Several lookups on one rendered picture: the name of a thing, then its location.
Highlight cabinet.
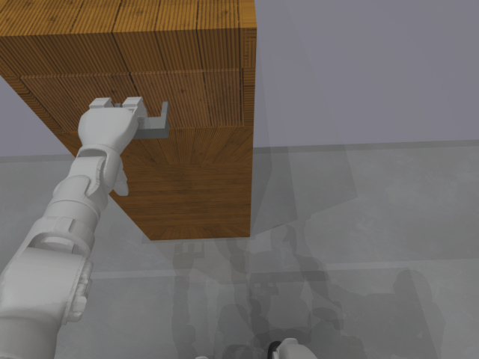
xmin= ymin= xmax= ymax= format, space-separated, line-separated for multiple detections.
xmin=0 ymin=0 xmax=257 ymax=241

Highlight left robot forearm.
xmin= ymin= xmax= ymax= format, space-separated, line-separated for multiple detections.
xmin=0 ymin=144 xmax=121 ymax=300

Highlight robot right shin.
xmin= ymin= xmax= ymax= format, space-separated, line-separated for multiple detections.
xmin=278 ymin=338 xmax=298 ymax=348

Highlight robot left upper arm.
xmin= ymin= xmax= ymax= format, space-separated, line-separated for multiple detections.
xmin=0 ymin=247 xmax=94 ymax=359

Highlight handle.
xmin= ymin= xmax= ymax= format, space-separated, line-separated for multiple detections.
xmin=115 ymin=102 xmax=170 ymax=139

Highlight drawer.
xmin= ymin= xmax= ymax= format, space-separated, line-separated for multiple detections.
xmin=19 ymin=68 xmax=242 ymax=132

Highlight left robot hand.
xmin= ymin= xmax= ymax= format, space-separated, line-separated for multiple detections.
xmin=78 ymin=96 xmax=148 ymax=196

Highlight right robot thigh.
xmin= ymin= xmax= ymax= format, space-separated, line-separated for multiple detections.
xmin=272 ymin=344 xmax=317 ymax=359

